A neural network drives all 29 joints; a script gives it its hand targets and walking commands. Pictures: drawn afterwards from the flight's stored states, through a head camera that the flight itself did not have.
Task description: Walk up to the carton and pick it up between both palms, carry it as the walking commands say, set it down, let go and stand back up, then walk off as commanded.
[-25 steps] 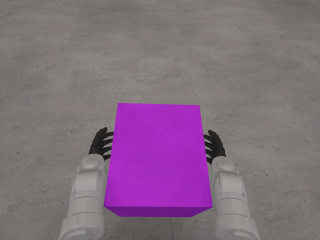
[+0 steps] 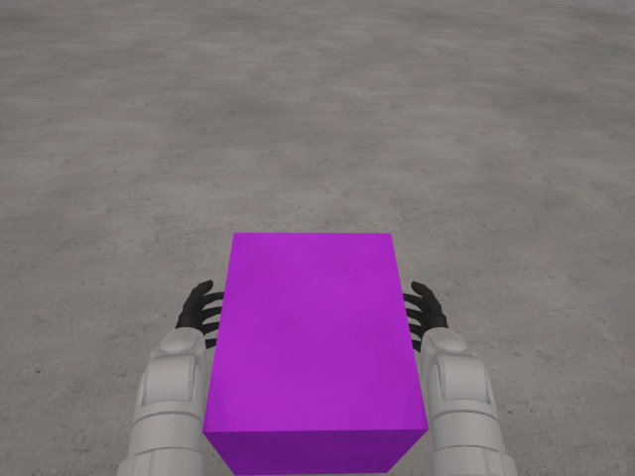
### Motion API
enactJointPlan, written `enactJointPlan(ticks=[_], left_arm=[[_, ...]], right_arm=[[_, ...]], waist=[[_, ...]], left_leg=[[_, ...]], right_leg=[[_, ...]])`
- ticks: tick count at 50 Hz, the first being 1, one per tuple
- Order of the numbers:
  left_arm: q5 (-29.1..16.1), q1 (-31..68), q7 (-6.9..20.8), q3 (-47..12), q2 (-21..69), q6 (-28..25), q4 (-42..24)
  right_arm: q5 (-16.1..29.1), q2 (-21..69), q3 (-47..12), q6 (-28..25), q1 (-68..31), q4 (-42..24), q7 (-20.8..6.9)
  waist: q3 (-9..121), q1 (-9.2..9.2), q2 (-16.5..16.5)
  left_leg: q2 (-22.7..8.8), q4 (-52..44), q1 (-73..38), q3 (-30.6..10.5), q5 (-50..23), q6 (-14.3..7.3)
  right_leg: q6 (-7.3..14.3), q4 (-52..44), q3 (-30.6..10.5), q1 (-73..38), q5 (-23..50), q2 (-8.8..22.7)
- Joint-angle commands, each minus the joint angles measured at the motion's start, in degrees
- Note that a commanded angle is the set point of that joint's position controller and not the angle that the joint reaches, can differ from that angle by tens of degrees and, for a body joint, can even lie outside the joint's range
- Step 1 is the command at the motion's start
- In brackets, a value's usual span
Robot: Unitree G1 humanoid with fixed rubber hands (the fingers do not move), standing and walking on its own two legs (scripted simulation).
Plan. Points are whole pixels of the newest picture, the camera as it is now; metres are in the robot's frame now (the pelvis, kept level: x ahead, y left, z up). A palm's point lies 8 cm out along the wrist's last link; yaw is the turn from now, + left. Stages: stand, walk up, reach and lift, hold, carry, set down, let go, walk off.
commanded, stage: reach and lift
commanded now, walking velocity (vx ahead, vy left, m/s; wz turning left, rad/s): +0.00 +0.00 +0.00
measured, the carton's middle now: (312, 355) +0.31 -0.01 -0.03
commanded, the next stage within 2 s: hold in 1.10 s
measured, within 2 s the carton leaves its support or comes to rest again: neither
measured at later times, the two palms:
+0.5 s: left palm (180, 342) +0.29 +0.16 +0.05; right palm (432, 337) +0.28 -0.16 +0.05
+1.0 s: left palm (182, 341) +0.29 +0.15 +0.05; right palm (433, 335) +0.29 -0.16 +0.05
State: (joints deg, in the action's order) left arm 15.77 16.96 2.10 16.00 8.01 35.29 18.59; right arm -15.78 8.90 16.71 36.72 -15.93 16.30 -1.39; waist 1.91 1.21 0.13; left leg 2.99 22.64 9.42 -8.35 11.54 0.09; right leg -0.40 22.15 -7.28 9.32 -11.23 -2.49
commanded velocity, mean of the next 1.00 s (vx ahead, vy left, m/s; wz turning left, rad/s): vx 0.00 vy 0.00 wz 0.00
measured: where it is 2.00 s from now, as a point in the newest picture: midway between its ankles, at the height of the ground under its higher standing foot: outside the picture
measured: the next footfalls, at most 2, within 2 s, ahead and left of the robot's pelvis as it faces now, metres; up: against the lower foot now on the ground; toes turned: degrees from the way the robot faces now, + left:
none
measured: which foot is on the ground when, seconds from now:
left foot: down 0.00-1.00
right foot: down 0.00-1.00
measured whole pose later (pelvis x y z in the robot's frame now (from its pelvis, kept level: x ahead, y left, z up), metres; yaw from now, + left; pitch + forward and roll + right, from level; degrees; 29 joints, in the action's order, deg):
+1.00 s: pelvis +0.00 +0.00 +0.00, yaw +0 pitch -6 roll +0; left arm 15.6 13.5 2.2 13.7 8.3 42.8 9.9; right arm -15.2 8.3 13.1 43.2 -13.4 9.9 -1.9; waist -1.3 0.0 0.0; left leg 2.4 19.1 1.8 -7.7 10.8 0.2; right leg 0.1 19.5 -6.7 2.1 -10.8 -2.3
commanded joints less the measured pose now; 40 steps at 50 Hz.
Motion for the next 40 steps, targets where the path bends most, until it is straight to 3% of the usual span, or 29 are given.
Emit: enactJointPlan(ticks=[1, 12, 40], left_arm=[[-13.8, 27.7, 13.7, -34.0, 50.8, 0.9, -1.2], [-13.6, 27.9, 13.0, -32.2, 49.0, 5.2, -3.6], [-13.2, 25.6, 11.9, -33.4, 48.0, 6.1, -7.6]], right_arm=[[13.5, 52.5, -33.8, 0.8, -27.6, -1.1, -12.5], [13.6, 49.5, -33.1, 5.0, -28.8, -3.1, -12.3], [13.7, 48.2, -34.4, 4.6, -27.1, -5.9, -12.2]], waist=[[13.0, 0.16, -0.4], [7.7, 0.05, 0.0], [9.3, -1.33, 0.0]], left_leg=[[2.1, -3.9, -5.2, 3.6, -9.2, 0.3], [1.9, -5.8, -7.3, 3.7, -6.4, 0.3], [2.3, -5.3, -9.2, 4.0, -9.6, 0.7]], right_leg=[[-0.5, -2.9, 3.8, -7.1, 11.2, -2.2], [-0.2, -4.9, 3.8, -8.8, 8.0, -1.5], [0.0, -4.5, 3.7, -8.9, 9.5, -2.3]])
